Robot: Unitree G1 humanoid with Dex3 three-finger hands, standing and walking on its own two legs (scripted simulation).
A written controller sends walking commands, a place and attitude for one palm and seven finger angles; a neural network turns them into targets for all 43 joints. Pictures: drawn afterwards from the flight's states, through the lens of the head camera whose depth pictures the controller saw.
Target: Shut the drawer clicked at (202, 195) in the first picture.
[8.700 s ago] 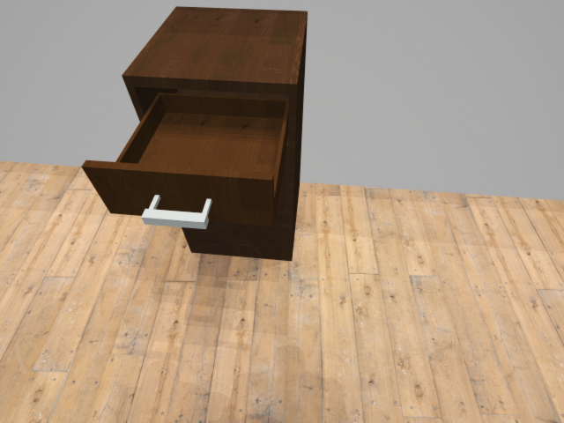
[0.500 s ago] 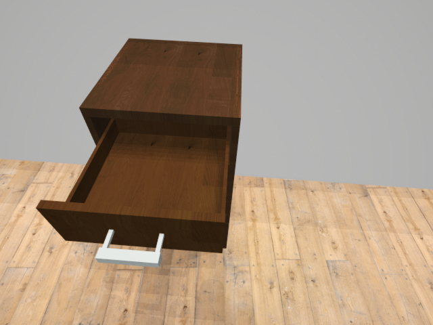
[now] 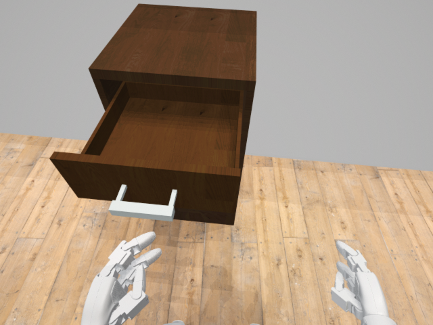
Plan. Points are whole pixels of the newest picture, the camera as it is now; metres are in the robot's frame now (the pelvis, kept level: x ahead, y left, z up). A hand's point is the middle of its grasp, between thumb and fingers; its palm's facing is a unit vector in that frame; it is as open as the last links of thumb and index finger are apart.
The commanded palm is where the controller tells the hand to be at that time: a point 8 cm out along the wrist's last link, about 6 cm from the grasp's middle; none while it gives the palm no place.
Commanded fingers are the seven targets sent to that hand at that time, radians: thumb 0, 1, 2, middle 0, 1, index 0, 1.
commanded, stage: raise the hand and make a fist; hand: left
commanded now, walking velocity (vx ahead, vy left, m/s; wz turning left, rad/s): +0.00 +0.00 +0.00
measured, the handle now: (145, 201) +0.36 +0.18 -0.02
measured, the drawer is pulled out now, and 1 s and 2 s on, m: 0.28 0.28 0.28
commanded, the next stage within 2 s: bring the fist close to the handle in 1.54 s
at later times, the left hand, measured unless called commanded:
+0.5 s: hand (125, 285) +0.18 +0.16 +0.03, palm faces +0.01 -1.00 -0.02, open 3.8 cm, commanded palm +0.14 +0.21 +0.04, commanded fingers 0.00 0.90 0.90 -1.08 -1.25 -1.08 -1.25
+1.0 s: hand (113, 290) +0.17 +0.16 +0.08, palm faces -0.02 -1.00 -0.02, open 3.2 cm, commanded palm +0.12 +0.22 +0.08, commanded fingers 0.00 0.90 0.90 -1.40 -1.60 -1.40 -1.60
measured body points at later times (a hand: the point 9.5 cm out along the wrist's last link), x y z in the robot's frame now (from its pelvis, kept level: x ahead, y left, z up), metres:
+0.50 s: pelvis -0.01 +0.01 -0.01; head +0.04 +0.00 +0.43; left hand +0.18 +0.21 +0.04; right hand +0.14 -0.22 -0.10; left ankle +0.01 +0.10 -0.69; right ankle +0.02 -0.07 -0.69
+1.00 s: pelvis +0.01 +0.02 -0.01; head +0.04 +0.02 +0.44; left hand +0.16 +0.21 +0.08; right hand +0.23 -0.18 -0.06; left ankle +0.01 +0.10 -0.69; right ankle +0.02 -0.07 -0.69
